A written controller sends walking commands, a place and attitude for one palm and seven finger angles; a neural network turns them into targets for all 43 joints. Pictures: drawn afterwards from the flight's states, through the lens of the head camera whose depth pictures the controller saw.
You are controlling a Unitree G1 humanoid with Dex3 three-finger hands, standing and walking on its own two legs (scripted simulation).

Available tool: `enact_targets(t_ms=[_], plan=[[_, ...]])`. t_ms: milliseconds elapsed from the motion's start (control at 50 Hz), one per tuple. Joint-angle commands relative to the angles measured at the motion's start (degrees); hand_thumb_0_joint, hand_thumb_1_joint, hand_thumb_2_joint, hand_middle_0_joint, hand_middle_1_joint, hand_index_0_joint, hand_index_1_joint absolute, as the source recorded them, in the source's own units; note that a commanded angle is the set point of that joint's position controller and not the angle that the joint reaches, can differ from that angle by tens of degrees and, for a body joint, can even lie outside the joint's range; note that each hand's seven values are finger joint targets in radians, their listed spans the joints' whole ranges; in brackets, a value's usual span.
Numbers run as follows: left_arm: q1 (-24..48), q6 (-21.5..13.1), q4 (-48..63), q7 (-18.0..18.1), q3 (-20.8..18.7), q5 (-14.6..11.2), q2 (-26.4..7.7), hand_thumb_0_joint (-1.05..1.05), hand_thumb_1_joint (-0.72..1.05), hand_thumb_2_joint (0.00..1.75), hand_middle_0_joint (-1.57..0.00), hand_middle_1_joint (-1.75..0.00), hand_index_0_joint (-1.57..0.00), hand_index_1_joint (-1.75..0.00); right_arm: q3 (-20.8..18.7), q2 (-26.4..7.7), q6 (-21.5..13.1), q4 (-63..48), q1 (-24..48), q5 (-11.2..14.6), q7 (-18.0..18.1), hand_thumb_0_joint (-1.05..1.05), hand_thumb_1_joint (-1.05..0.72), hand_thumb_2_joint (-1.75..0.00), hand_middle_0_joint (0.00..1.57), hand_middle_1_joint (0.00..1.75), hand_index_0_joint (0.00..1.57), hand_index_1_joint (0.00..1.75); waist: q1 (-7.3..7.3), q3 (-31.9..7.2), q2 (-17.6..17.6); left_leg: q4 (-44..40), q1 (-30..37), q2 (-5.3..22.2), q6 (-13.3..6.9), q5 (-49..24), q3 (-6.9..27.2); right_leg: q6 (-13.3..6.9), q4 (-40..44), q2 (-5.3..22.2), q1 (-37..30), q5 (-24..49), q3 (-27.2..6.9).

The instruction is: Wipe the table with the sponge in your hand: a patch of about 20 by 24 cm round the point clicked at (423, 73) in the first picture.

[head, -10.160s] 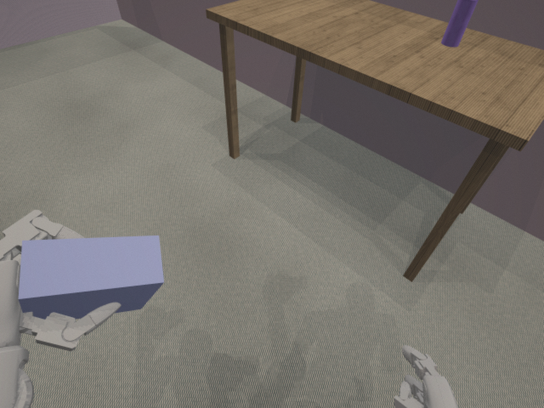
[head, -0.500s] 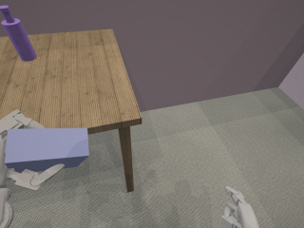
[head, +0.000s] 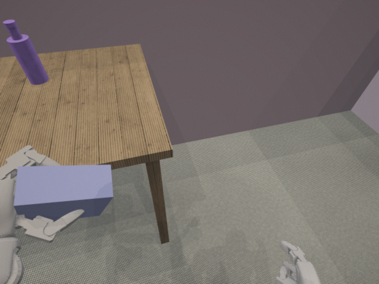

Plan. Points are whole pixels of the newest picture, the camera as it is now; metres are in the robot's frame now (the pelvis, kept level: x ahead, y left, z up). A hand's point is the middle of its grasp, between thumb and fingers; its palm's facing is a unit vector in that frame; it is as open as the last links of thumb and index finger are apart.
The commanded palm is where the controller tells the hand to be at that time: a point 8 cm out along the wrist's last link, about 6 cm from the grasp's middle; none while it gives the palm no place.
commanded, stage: shuffle to correct the standing spot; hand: left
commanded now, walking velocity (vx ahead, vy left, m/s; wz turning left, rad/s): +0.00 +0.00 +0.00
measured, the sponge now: (79, 194) +0.23 +0.21 +0.13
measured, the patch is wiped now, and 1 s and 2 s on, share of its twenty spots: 0.00 0.00 0.00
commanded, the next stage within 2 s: come to a stop and stand still in 1.22 s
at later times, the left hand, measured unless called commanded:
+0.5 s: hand (47, 176) +0.25 +0.27 +0.15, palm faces +0.35 -0.85 -0.40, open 9.7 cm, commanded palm +0.19 +0.30 +0.17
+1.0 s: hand (29, 153) +0.29 +0.32 +0.16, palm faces +0.30 -0.86 -0.42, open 9.7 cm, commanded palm +0.24 +0.36 +0.17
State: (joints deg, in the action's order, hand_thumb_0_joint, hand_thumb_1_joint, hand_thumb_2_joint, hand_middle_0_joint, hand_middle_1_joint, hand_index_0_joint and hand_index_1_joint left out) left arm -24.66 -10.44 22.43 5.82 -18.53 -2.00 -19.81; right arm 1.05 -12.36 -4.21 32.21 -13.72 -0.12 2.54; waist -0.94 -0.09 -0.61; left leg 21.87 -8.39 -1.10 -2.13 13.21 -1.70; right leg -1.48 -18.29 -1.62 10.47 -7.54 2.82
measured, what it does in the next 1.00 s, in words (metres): steps to the left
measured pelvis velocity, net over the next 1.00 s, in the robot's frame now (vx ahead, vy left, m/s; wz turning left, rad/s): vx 0.05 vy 0.10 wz -0.12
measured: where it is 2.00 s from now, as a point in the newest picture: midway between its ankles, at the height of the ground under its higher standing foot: outside the picture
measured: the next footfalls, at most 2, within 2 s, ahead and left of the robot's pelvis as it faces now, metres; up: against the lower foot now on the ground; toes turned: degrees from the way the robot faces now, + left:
left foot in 1.06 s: +0.17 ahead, +0.30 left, +0.00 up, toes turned -7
right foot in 1.16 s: +0.09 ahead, -0.01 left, +0.00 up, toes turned -10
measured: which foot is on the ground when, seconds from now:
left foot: down 0.00-0.80, up 0.82-1.00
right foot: down 0.00-1.00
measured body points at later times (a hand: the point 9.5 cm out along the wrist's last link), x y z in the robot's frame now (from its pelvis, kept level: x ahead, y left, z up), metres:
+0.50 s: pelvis +0.02 +0.03 -0.02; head +0.02 +0.03 +0.43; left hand +0.22 +0.31 +0.17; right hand +0.18 -0.22 -0.09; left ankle -0.02 +0.09 -0.75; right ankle +0.03 -0.10 -0.75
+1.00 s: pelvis +0.05 +0.10 -0.02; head +0.07 +0.10 +0.43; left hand +0.27 +0.36 +0.18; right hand +0.19 -0.15 -0.11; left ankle +0.10 +0.29 -0.72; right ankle +0.05 -0.04 -0.75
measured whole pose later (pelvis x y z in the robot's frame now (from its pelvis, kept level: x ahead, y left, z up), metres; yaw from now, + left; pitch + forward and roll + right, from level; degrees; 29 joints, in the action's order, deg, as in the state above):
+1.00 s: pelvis +0.05 +0.10 -0.02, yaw -7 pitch -1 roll +1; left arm -26.4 -12.7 29.0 6.9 -21.0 -1.3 -19.9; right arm -0.6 -13.2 -2.0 33.9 -11.5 0.1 0.7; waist -1.4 3.1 1.1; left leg 46.5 -24.2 5.2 0.6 17.1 2.4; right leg 1.6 -35.8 4.6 17.4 -17.7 0.9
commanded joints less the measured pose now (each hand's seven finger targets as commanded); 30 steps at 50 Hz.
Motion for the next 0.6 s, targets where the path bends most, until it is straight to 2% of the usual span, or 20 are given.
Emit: enact_targets(t_ms=[0,40,100,160,200,240,300,320,380,440,480,520,540,560,580], plan=[[5.4,-4.1,13.2,1.3,-6.4,-0.8,-10.1,0.00,0.10,1.30,-1.20,-1.60,-1.20,-1.60,-2.5,-6.5,-3.0,-9.2,5.7,-0.1,0.6,0.00,-0.90,-0.90,0.20,0.30,0.20,0.30,-0.32,-6.0,-1.8,-4.5,-5.3,2.0,2.4,-6.5,3.0,1.3,1.5,2.5,-8.7,6.3,-4.1],[5.3,-4.3,13.5,1.3,-6.3,-0.9,-10.1,0.00,0.10,1.30,-1.20,-1.60,-1.20,-1.60,-2.5,-6.7,-3.0,-9.2,5.8,-0.2,0.6,0.00,-0.90,-0.90,0.20,0.30,0.20,0.30,-0.16,-6.2,-2.3,-4.2,-5.1,2.0,2.4,-5.9,2.9,1.2,1.3,2.8,-8.5,5.2,-4.2],[4.5,-4.5,13.5,1.5,-6.4,-0.8,-10.3,0.00,0.10,1.30,-1.20,-1.60,-1.20,-1.60,-3.0,-7.1,-3.1,-9.4,5.7,-0.5,0.4,0.00,-0.90,-0.90,0.20,0.30,0.20,0.30,0.20,-6.5,-1.1,-1.5,-6.2,1.5,1.5,-1.3,2.2,0.1,1.9,4.5,-7.5,-0.2,-7.0],[4.5,-4.8,13.2,1.6,-5.9,-0.8,-10.1,0.00,0.10,1.30,-1.20,-1.60,-1.20,-1.60,-3.1,-7.4,-3.0,-9.3,6.1,-0.7,0.1,0.00,-0.90,-0.90,0.20,0.30,0.20,0.30,0.72,-5.0,0.0,1.3,-7.2,1.3,1.0,2.8,2.4,-1.2,3.0,6.4,-3.6,-9.2,-10.3],[4.9,-5.0,13.1,1.7,-6.1,-0.7,-10.5,0.00,0.10,1.30,-1.20,-1.60,-1.20,-1.60,-3.3,-7.6,-2.8,-9.3,6.0,-0.8,0.0,0.00,-0.90,-0.90,0.20,0.30,0.20,0.30,0.95,-4.2,1.4,3.3,-8.0,1.5,0.7,4.1,2.8,-2.1,2.9,7.6,-1.9,-12.6,-12.2],[5.5,-5.4,13.7,1.8,-6.2,-0.7,-10.7,0.00,0.10,1.30,-1.20,-1.60,-1.20,-1.60,-3.4,-7.6,-2.5,-9.1,6.2,-0.8,-0.1,0.00,-0.90,-0.90,0.20,0.30,0.20,0.30,1.24,-3.9,-0.2,3.7,-7.6,1.9,0.6,4.7,3.1,-2.7,1.2,8.1,-0.1,-13.9,-12.6],[5.0,-5.7,13.9,1.8,-7.0,-0.8,-11.2,0.00,0.10,1.30,-1.20,-1.60,-1.20,-1.60,-3.5,-7.8,-2.3,-9.4,6.5,-0.6,-0.2,0.00,-0.90,-0.90,0.20,0.30,0.20,0.30,1.02,-3.7,-0.4,3.1,-8.1,2.9,0.3,3.2,3.7,-2.7,-3.5,6.9,-0.5,-9.4,-11.5],[5.9,-5.8,14.2,1.8,-7.2,-0.9,-11.5,0.00,0.10,1.30,-1.20,-1.60,-1.20,-1.60,-3.4,-8.1,-2.2,-9.2,6.8,-0.6,-0.2,0.00,-0.90,-0.90,0.20,0.30,0.20,0.30,1.19,-3.1,-3.4,1.4,-8.0,3.5,0.6,3.2,4.9,-2.5,-6.3,6.1,0.7,-8.5,-10.4],[4.6,-5.9,14.8,1.8,-7.7,-0.9,-11.3,0.00,0.10,1.30,-1.20,-1.60,-1.20,-1.60,-3.3,-8.0,-2.1,-9.9,6.9,-0.2,-0.2,0.00,-0.90,-0.90,0.20,0.30,0.20,0.30,0.46,-3.7,-5.0,-0.9,-8.5,7.1,-0.1,-1.2,7.9,-1.3,-15.7,3.4,-0.4,-0.2,-5.6],[4.5,-5.8,15.7,1.8,-7.9,-1.0,-11.5,0.00,0.10,1.30,-1.20,-1.60,-1.20,-1.60,-3.3,-7.8,-1.9,-10.1,6.7,-0.1,-0.2,0.00,-0.90,-0.90,0.20,0.30,0.20,0.30,0.41,-4.8,-4.5,3.2,-8.3,6.9,1.4,-11.5,5.1,-1.7,-17.9,4.2,-1.6,5.0,-5.6],[3.1,-5.8,15.7,2.0,-8.6,-1.0,-11.8,0.00,0.10,1.30,-1.20,-1.60,-1.20,-1.60,-3.5,-7.7,-1.7,-10.1,6.4,0.1,-0.5,0.00,-0.90,-0.90,0.20,0.30,0.20,0.30,0.26,-7.1,-0.8,8.7,-9.9,5.7,2.3,-14.9,2.8,-3.2,-17.1,6.3,-5.6,10.5,-8.6],[2.7,-5.9,16.0,2.1,-8.3,-1.3,-11.5,0.00,0.10,1.30,-1.20,-1.60,-1.20,-1.60,-3.8,-7.8,-1.3,-9.8,6.4,0.3,-1.1,0.00,-0.90,-0.90,0.20,0.30,0.20,0.30,0.43,-7.7,2.6,16.8,-13.8,2.8,4.0,-12.7,0.9,-6.5,-15.6,11.2,-7.7,16.4,-15.9],[3.0,-6.2,17.6,2.3,-8.9,-1.4,-12.1,0.00,0.10,1.30,-1.20,-1.60,-1.20,-1.60,-4.1,-7.8,-1.2,-9.7,6.5,0.4,-1.5,0.00,-0.90,-0.90,0.20,0.30,0.20,0.30,0.45,-7.7,3.6,19.5,-14.2,2.0,4.6,-9.7,0.7,-8.3,-15.0,13.6,-6.9,17.9,-19.9],[2.5,-6.3,17.7,2.4,-9.8,-1.4,-12.7,0.00,0.10,1.30,-1.20,-1.60,-1.20,-1.60,-3.9,-7.5,-0.9,-9.4,6.8,0.4,-1.7,0.00,-0.90,-0.90,0.20,0.30,0.20,0.30,0.58,-7.3,4.3,19.7,-14.6,1.9,4.0,-3.7,1.2,-9.0,-14.3,15.7,-5.4,17.3,-22.5],[2.5,-6.3,17.9,2.5,-10.3,-1.3,-12.6,0.00,0.10,1.30,-1.20,-1.60,-1.20,-1.60,-3.7,-7.1,-0.5,-9.0,6.5,0.4,-2.0,0.00,-0.90,-0.90,0.20,0.30,0.20,0.30,0.91,-6.6,4.1,16.3,-13.7,2.7,3.4,1.2,2.3,-8.3,-14.6,16.2,-3.2,14.2,-22.5]])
